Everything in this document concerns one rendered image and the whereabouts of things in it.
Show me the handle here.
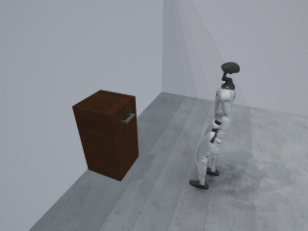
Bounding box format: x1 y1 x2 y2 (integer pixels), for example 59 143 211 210
122 114 135 124

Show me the robot right foot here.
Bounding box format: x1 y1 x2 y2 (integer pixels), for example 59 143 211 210
206 167 219 176

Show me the right robot shin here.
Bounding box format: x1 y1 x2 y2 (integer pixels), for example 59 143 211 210
207 153 216 172

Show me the drawer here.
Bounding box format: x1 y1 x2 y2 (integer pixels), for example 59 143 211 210
114 102 136 134

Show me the left robot upper arm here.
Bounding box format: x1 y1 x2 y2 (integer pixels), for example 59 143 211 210
220 90 232 123

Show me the cabinet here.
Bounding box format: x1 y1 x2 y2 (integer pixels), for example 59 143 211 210
72 90 139 182

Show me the left robot hand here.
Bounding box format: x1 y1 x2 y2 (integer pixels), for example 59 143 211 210
205 144 219 161

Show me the robot left forearm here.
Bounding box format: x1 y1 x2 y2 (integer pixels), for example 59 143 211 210
213 117 230 146

